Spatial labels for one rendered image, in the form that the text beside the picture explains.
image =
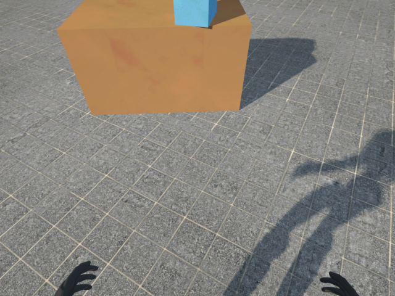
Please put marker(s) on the robot right hand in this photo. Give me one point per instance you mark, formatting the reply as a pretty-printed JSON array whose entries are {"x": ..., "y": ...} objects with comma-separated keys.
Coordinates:
[{"x": 345, "y": 289}]

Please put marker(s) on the carton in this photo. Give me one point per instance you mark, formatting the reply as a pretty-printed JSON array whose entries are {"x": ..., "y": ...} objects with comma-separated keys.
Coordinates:
[{"x": 197, "y": 13}]

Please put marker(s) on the pedestal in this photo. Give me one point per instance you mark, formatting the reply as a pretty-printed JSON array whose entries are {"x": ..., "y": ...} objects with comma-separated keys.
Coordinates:
[{"x": 130, "y": 57}]

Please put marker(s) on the robot left hand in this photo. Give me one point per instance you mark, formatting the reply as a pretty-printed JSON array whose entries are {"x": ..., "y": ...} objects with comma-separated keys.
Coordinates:
[{"x": 69, "y": 286}]

